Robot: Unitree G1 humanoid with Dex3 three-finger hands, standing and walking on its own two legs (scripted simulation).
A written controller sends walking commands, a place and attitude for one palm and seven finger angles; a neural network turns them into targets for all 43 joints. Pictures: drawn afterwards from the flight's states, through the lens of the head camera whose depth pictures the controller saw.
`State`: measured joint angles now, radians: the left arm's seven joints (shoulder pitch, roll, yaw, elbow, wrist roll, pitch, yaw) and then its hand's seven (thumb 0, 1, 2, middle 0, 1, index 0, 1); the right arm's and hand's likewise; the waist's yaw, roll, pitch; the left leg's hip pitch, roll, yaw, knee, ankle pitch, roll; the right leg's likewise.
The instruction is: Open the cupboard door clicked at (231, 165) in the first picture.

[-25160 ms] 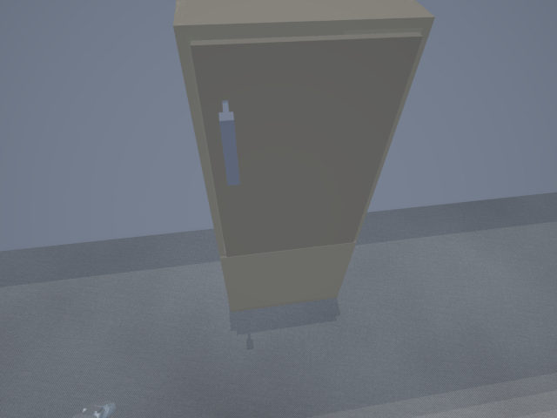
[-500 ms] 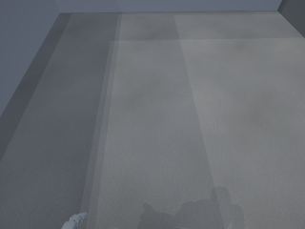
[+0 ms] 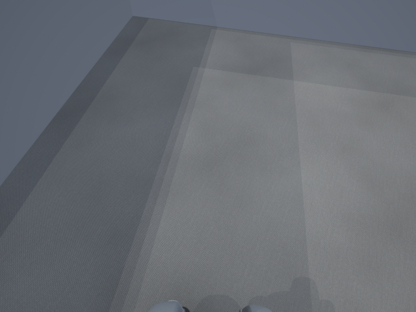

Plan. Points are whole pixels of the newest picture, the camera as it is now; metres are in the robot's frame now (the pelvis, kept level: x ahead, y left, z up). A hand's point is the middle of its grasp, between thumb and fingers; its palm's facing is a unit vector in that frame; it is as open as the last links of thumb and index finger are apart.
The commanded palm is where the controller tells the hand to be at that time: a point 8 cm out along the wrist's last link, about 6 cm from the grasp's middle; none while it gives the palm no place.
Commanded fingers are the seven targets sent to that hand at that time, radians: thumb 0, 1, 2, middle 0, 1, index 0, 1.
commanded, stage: turn to face it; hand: left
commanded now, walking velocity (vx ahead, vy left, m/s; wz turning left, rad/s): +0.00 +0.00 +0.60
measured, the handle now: out of the picture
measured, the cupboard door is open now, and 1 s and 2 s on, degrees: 43 43 43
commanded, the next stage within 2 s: none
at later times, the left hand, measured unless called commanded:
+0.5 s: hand out of the picture +0.09 +0.14 -0.15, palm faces +0.31 -0.92 -0.23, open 7.4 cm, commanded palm none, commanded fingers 0.00 0.90 0.90 -0.20 -0.30 -0.20 -0.30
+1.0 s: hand out of the picture +0.10 +0.14 -0.14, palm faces +0.57 -0.76 -0.32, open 7.4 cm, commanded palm none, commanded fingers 0.00 0.90 0.90 -0.20 -0.30 -0.20 -0.30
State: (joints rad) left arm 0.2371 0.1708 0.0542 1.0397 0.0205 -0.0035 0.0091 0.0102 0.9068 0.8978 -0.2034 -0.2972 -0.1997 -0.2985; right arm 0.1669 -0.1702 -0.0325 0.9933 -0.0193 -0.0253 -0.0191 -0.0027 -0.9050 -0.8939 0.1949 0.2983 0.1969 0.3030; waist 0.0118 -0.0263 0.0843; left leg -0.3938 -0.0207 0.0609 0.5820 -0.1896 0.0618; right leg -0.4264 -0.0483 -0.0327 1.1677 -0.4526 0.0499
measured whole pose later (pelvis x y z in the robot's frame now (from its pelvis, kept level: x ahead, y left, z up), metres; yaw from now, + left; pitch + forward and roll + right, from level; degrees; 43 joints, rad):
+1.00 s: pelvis +0.15 -0.09 +0.00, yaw +37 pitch +1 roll +1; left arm 0.18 0.21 0.05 0.86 0.03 0.00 0.01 0.01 0.90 0.90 -0.20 -0.30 -0.20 -0.30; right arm 0.14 -0.26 -0.09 0.92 -0.01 0.08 0.01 0.00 -0.90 -0.89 0.20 0.30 0.20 0.30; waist -0.01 0.04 0.09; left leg -0.48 -0.02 -0.06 1.02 -0.50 -0.04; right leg -0.32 -0.07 -0.09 0.63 -0.33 -0.01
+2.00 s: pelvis +0.24 -0.09 +0.01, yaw +73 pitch +1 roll +3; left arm 0.24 0.19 0.05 0.90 0.03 0.00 0.02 0.01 0.91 0.90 -0.21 -0.30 -0.21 -0.30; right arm 0.09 -0.24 -0.07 0.94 -0.01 0.08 0.03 0.00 -0.91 -0.89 0.19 0.30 0.19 0.30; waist 0.01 -0.03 0.13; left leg -0.39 0.02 0.08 0.79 -0.44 -0.06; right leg -0.19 -0.13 -0.25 0.53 -0.35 -0.02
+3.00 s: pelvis +0.28 -0.04 +0.01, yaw +109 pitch +0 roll +0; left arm 0.19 0.26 0.08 0.92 0.03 0.06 0.01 0.01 0.91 0.90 -0.20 -0.30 -0.20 -0.30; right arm 0.12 -0.22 -0.05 0.91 -0.02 0.03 0.00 0.00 -0.90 -0.89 0.20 0.30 0.20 0.30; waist 0.01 -0.04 0.10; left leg -0.30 -0.02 0.02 0.56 -0.27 0.03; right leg -0.47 -0.11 -0.03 1.10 -0.46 0.08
